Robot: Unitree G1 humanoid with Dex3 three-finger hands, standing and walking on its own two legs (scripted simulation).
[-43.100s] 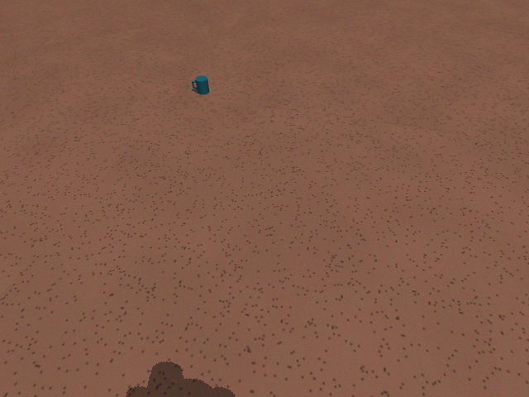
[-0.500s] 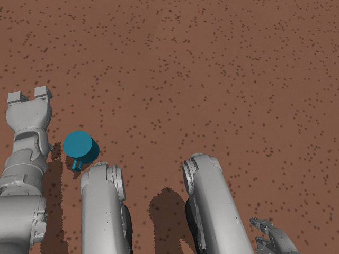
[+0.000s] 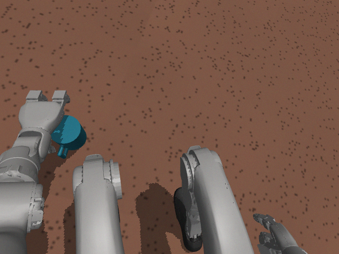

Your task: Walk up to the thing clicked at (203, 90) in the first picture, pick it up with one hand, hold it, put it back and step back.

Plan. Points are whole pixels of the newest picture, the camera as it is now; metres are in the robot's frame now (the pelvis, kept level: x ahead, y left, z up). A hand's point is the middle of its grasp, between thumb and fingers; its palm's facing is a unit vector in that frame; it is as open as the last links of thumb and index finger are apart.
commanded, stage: withdraw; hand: left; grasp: from above
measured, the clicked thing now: (67, 138) +0.43 +0.26 -0.29
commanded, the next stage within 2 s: home in 0.08 s
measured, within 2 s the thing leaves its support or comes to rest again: neither
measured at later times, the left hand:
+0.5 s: hand (30, 113) +0.42 +0.27 -0.04, palm faces -0.36 -0.27 -0.89, open 12.6 cm
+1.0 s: hand out of the picture +0.27 +0.23 +0.17, palm faces -0.05 -0.88 -0.47, open 7.6 cm
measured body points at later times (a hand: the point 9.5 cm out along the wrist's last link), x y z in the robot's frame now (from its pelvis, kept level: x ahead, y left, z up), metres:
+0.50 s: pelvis +0.02 +0.00 +0.08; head +0.21 +0.03 +0.48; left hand +0.43 +0.28 +0.01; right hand +0.09 -0.26 -0.06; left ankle +0.11 +0.13 -0.31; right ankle +0.11 -0.13 -0.31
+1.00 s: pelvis +0.05 +0.00 +0.26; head +0.14 +0.04 +0.70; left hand +0.27 +0.28 +0.20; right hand +0.29 -0.20 +0.19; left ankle +0.11 +0.13 -0.31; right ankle +0.11 -0.13 -0.31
